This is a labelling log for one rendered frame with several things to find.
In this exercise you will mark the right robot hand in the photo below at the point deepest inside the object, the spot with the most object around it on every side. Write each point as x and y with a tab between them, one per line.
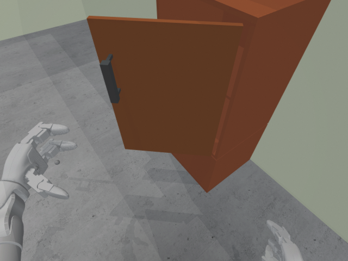
284	248

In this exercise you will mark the robot left forearm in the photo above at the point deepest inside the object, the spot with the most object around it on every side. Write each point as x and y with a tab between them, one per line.
13	196

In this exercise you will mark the cupboard door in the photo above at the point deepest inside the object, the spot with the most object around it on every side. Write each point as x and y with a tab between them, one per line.
173	75

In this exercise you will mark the left robot hand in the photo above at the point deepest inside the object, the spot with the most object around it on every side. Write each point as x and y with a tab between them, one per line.
23	157

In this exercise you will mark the handle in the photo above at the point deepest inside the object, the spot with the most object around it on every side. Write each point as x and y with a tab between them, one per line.
109	79

